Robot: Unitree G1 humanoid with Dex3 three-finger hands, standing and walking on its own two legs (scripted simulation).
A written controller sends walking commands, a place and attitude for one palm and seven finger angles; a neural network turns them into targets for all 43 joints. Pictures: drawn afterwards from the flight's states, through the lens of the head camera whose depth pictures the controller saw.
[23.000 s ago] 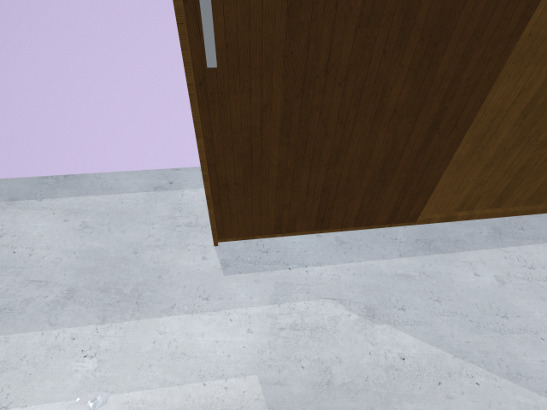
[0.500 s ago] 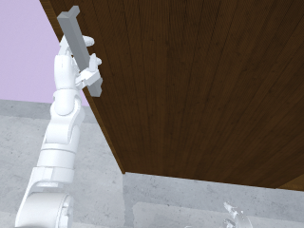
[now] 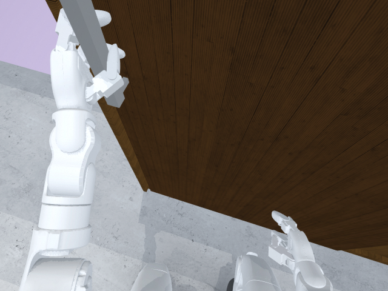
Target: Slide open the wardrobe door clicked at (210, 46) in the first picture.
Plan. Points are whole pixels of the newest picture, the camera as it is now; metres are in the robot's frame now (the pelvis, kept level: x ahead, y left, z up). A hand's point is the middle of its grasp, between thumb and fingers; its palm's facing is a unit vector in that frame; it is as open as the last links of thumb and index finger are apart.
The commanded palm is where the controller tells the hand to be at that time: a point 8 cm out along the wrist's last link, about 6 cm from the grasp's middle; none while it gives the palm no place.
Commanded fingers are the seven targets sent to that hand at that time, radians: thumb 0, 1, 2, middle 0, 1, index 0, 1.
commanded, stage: step sideways, sliding the door along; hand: left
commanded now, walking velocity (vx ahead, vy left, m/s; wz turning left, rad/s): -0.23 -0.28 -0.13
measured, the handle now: (104, 47) +0.42 +0.25 +0.19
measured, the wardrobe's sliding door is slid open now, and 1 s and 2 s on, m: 0.03 0.24 0.44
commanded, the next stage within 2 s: none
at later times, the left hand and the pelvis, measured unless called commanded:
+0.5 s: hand (172, 90) +0.37 +0.13 +0.18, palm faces +0.43 -0.90 -0.02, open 7.3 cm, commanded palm +0.33 +0.10 +0.17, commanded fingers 0.00 0.90 0.90 -0.45 -1.40 -0.45 -1.40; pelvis +0.04 -0.08 -0.01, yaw +2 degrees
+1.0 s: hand (261, 116) +0.35 +0.00 +0.18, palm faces +0.38 -0.92 -0.03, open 7.4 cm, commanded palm +0.31 -0.02 +0.17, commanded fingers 0.00 0.90 0.90 -0.45 -1.40 -0.45 -1.40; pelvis +0.01 -0.19 -0.01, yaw -3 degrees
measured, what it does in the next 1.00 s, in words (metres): steps to the right: right foot, then left foot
